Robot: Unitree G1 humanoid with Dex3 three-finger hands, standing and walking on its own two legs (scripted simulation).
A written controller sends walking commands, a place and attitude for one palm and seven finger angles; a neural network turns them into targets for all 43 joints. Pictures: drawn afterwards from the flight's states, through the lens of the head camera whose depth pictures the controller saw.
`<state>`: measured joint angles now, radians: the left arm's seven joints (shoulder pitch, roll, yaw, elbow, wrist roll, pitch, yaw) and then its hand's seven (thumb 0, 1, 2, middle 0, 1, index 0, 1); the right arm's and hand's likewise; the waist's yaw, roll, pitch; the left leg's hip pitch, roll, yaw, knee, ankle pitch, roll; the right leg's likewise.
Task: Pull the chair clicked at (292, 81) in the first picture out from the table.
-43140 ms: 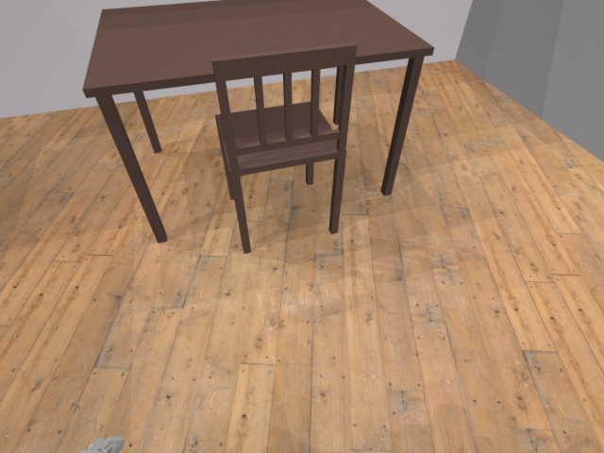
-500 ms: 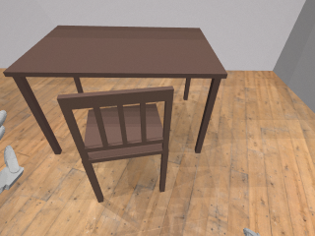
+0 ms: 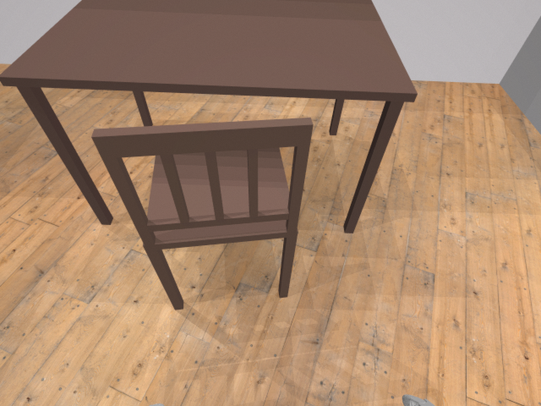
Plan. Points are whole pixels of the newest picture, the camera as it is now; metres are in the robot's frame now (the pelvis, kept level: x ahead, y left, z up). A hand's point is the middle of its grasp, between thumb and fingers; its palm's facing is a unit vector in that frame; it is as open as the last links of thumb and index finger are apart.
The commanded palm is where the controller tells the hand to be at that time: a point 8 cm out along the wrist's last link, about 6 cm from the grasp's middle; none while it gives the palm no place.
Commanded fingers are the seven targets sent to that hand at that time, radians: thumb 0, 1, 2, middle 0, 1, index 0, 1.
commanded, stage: let the arm hang, fingers relaxed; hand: left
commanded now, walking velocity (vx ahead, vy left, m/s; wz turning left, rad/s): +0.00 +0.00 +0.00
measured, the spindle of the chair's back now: (215, 186) +0.60 +0.14 -0.10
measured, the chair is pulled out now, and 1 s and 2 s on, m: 0.18 0.18 0.18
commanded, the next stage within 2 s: look to check the result in 0.82 s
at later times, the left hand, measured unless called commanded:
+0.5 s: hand out of the picture +0.04 +0.19 -0.15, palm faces -0.02 -0.97 -0.23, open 7.3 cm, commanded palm none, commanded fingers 0.00 0.90 0.90 -0.20 -0.30 -0.20 -0.30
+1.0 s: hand out of the picture +0.02 +0.18 -0.16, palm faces -0.03 -0.98 -0.18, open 7.3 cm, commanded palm none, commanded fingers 0.00 0.90 0.90 -0.20 -0.30 -0.20 -0.30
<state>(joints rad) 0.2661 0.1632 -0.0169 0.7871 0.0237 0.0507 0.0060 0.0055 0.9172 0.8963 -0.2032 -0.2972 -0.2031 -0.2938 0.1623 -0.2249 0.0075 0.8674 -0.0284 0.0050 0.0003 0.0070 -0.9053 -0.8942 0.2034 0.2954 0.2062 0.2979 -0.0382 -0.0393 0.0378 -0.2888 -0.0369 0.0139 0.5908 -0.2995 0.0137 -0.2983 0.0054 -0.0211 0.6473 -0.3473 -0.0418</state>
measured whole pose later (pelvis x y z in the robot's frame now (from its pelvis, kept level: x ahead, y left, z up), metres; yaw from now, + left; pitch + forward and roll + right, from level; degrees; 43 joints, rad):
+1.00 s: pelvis +0.01 +0.01 +0.02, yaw -2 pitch -1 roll +0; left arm 0.26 0.14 0.00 1.15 0.01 0.01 0.03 0.00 0.92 0.90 -0.20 -0.30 -0.20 -0.29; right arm 0.27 -0.15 0.01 1.16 -0.02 0.00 -0.04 0.00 -0.91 -0.89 0.20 0.29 0.20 0.30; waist -0.02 0.00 0.03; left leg -0.15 -0.02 0.04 0.38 -0.22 0.03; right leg -0.16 0.03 0.01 0.40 -0.23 -0.02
